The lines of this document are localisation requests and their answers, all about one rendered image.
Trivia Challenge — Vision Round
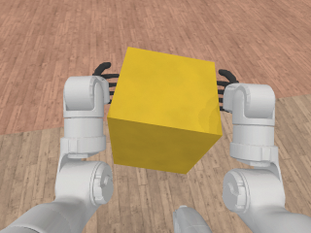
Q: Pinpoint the robot left forearm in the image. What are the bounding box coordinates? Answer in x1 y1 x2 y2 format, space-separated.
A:
54 75 110 196

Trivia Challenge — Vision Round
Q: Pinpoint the right robot thigh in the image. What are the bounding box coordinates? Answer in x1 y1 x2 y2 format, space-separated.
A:
172 207 213 233

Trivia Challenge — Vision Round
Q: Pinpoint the robot right forearm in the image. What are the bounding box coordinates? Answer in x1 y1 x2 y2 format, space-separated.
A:
223 83 286 203

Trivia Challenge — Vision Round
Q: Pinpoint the carton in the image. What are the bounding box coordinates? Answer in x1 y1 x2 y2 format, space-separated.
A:
107 47 223 175

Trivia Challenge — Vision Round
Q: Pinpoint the right robot hand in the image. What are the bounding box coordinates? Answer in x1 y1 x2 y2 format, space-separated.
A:
217 69 239 113

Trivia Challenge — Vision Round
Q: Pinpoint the left robot hand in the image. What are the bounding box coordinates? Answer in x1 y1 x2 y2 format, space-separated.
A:
92 62 120 104

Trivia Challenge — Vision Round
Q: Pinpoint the robot left upper arm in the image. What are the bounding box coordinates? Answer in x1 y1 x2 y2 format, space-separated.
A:
0 160 114 233

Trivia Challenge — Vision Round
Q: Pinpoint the robot right upper arm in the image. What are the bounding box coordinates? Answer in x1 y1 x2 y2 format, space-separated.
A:
222 168 311 233

